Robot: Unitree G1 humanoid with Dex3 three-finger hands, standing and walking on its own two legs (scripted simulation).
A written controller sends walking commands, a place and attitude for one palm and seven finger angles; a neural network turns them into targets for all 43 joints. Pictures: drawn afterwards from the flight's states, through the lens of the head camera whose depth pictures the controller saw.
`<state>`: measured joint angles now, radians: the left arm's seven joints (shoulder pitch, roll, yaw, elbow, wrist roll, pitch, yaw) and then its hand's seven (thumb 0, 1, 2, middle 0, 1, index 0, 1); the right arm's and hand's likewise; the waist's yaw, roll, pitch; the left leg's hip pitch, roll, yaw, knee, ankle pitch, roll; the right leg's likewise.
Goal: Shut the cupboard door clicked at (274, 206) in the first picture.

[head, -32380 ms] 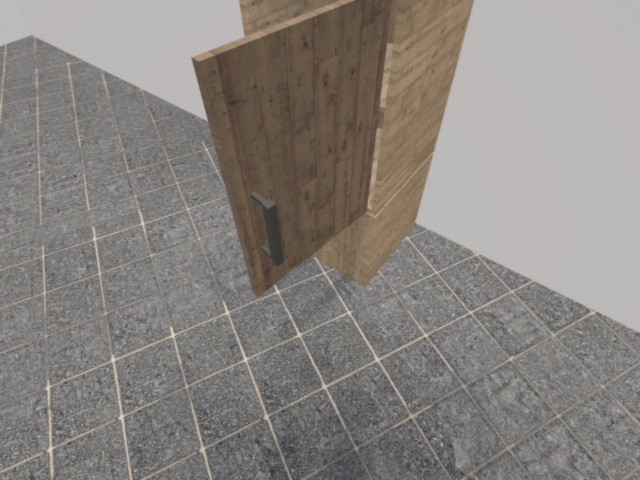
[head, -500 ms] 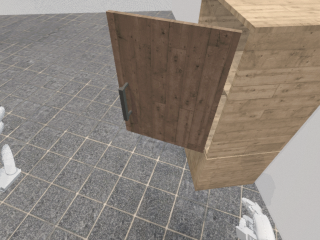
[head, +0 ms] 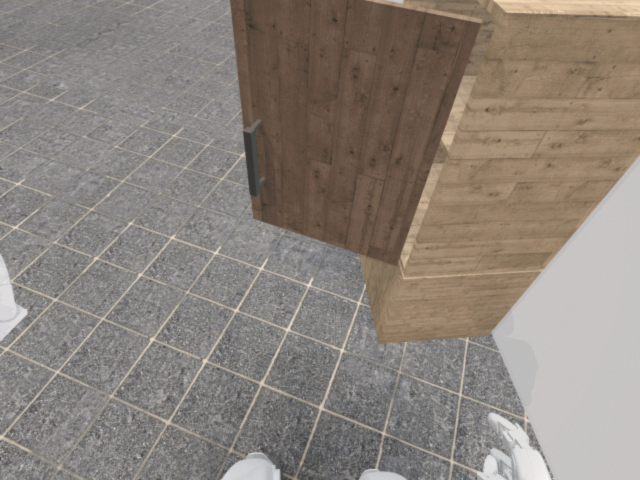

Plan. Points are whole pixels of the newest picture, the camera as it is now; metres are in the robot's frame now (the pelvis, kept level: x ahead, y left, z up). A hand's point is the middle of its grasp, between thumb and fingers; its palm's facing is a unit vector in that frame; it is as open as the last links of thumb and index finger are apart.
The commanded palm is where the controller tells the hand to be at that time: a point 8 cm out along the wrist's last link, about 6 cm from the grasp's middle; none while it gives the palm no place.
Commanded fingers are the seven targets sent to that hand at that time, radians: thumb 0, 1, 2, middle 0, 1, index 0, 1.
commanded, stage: step back with the hand held close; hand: left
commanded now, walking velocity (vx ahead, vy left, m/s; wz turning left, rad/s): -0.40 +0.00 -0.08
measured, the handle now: (256, 159) +0.78 +0.13 -0.09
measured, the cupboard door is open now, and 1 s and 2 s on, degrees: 63 63 63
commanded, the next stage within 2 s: stop stepping back and stand still in 0.18 s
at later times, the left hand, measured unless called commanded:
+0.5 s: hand out of the picture +0.05 +0.29 +0.19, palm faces +0.46 -0.81 -0.36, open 7.4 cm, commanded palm +0.00 +0.32 +0.20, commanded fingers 0.00 0.90 0.90 -0.20 -0.30 -0.20 -0.30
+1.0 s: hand out of the picture +0.02 +0.28 +0.18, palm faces +0.31 -0.84 -0.45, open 7.4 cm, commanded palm -0.05 +0.32 +0.20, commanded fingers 0.00 0.90 0.90 -0.20 -0.30 -0.20 -0.30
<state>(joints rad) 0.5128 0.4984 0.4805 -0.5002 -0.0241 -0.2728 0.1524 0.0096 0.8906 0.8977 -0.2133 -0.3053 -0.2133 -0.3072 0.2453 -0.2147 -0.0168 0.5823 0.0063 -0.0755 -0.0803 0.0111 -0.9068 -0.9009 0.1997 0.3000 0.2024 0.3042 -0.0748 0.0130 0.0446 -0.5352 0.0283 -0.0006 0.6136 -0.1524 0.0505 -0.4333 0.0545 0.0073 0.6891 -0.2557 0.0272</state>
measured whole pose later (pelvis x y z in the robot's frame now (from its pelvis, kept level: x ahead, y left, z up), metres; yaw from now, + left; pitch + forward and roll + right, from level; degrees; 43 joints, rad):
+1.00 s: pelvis -0.22 +0.04 +0.01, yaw -7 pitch -1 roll +1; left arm 0.55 0.44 0.44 -0.47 -0.03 -0.18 0.17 0.01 0.90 0.90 -0.21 -0.30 -0.21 -0.31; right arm 0.30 -0.17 0.01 0.67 -0.01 -0.11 -0.08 0.01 -0.91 -0.90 0.20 0.30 0.20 0.30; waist -0.07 -0.07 -0.01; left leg -0.30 0.07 0.13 0.56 -0.23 0.00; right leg -0.37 0.01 -0.06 0.88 -0.44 -0.01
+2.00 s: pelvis -0.18 +0.06 +0.01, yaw -7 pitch +0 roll -1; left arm 0.30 0.28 0.08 0.35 0.02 0.04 0.02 0.00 0.91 0.90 -0.20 -0.30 -0.20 -0.30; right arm 0.17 -0.30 0.01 0.78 -0.01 -0.01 0.01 0.01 -0.91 -0.90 0.20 0.30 0.20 0.30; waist -0.02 0.08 -0.03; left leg -0.40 0.02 0.08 0.62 -0.22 0.05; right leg -0.23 0.00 -0.07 0.61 -0.39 -0.01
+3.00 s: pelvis -0.17 +0.06 +0.03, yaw -8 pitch -1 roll +0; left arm 0.23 0.20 0.01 1.13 0.02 -0.01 0.02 0.00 0.91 0.90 -0.20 -0.30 -0.20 -0.30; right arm 0.21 -0.22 -0.01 1.13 -0.01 0.01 -0.02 0.00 -0.91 -0.90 0.20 0.30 0.20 0.30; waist -0.02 -0.01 0.03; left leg -0.23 0.00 0.11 0.37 -0.12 0.04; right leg -0.07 -0.01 -0.05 0.37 -0.27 0.00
